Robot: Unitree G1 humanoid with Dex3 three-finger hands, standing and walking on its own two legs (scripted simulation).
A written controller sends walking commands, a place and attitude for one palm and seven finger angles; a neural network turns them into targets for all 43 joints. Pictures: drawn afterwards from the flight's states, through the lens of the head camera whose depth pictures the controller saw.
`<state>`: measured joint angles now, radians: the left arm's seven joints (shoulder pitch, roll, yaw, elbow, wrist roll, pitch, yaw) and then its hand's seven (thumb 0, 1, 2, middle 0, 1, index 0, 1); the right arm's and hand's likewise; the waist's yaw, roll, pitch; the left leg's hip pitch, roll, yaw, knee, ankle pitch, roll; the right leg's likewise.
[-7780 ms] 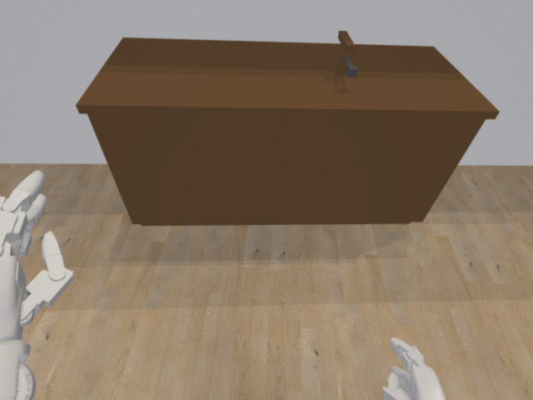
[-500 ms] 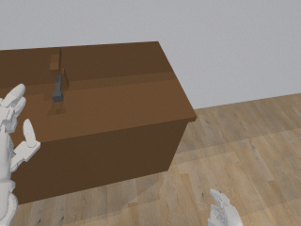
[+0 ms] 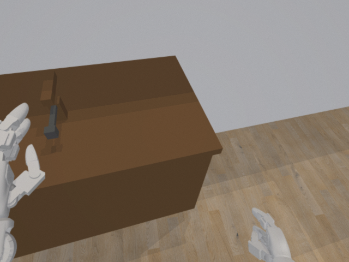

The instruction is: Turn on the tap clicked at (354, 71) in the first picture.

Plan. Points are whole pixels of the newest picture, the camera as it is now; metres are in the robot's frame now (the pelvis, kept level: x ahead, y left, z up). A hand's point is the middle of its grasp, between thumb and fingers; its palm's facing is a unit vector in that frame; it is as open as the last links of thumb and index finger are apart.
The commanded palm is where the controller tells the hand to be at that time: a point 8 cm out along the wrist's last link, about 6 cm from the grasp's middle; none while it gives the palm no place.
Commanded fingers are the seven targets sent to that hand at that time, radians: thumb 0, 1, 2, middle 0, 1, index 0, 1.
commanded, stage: come to a stop and stand still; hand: left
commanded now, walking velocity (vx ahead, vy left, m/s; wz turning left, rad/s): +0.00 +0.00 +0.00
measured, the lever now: (51, 132) +0.42 +0.39 -0.01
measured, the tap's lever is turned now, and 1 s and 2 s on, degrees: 0 0 0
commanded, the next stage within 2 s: look again from close up in 0.32 s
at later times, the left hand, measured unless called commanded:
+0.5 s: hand (40, 188) +0.19 +0.24 +0.15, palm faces +0.37 -0.86 -0.35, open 7.4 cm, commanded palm +0.14 +0.27 +0.17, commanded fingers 0.00 0.90 0.90 -0.20 -0.30 -0.20 -0.30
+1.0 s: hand (32, 188) +0.19 +0.25 +0.15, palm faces +0.38 -0.86 -0.34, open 7.4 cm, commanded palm +0.14 +0.29 +0.17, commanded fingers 0.00 0.90 0.90 -0.20 -0.30 -0.20 -0.30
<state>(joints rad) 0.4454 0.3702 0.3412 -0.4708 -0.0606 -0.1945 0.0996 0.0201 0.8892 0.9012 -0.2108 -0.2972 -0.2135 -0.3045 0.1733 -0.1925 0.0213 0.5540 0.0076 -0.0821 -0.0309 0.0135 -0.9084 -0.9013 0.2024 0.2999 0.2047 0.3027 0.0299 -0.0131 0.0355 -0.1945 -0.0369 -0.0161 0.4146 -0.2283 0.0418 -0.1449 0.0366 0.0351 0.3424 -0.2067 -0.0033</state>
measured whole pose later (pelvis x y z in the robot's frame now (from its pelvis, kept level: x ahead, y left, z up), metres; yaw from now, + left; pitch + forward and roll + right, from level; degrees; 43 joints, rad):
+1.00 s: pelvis -0.02 +0.00 +0.00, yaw +1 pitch +0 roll -2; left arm 0.45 0.35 0.32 -0.44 -0.05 -0.20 0.11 0.02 0.89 0.90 -0.21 -0.30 -0.21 -0.30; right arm 0.21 -0.20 0.01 0.59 0.01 -0.09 -0.03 0.01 -0.91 -0.90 0.20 0.30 0.21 0.30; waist 0.02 -0.01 0.01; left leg -0.22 -0.04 -0.02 0.45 -0.22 0.05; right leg -0.16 0.04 0.03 0.36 -0.20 0.00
